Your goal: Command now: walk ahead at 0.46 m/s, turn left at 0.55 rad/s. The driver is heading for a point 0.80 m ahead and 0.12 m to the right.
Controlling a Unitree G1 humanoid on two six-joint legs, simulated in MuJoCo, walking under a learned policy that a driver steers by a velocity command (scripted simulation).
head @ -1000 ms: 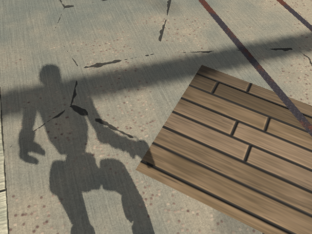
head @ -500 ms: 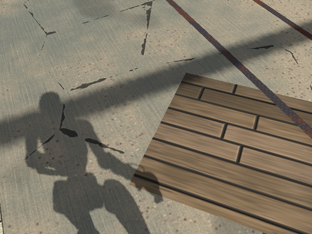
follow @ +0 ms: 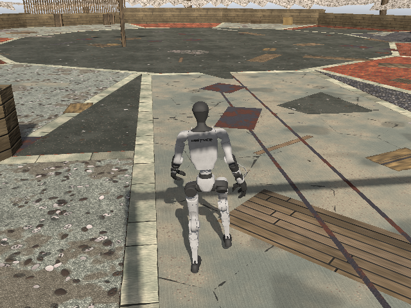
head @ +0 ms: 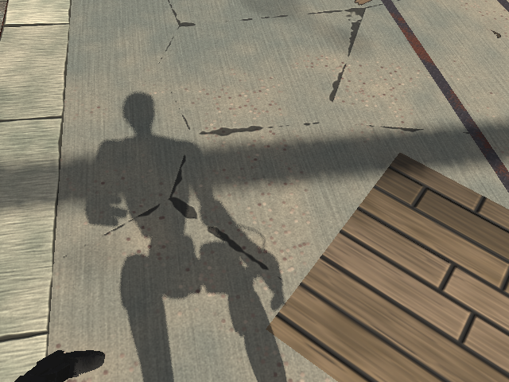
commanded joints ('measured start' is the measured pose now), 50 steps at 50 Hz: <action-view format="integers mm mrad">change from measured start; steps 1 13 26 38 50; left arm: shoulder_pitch -194 279 269 255 -24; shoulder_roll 34 115 166 100 24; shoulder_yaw -1 34 38 19 -14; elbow -114 28 50 -18 -131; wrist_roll -9 -23 -36 -30 -23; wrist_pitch -20 -25 19 48 58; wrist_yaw -11 -9 32 31 -26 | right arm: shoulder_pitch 31 4 -378 -202 -130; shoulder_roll -200 -176 -103 -112 -217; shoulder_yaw -60 -39 -3 -34 -76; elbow -42 -65 -194 -128 -26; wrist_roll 7 33 -12 -33 -6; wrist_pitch -7 -13 -59 -49 -44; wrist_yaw -16 0 30 23 6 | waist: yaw -25 157 113 38 -13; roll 144 -123 -36 172 84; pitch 57 -243 -15 -21 50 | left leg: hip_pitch -80 -709 -362 -20 11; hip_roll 185 18 67 318 311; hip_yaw -156 -106 35 -215 183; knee -87 1101 315 -59 -127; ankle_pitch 247 -219 278 35 335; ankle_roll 112 -59 -127 87 75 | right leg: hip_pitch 21 954 349 -101 -29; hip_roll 52 -294 -98 -57 -50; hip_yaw -37 626 223 64 -51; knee -138 -410 -494 490 -1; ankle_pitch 104 -410 -87 -302 19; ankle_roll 11 -338 -252 -42 -55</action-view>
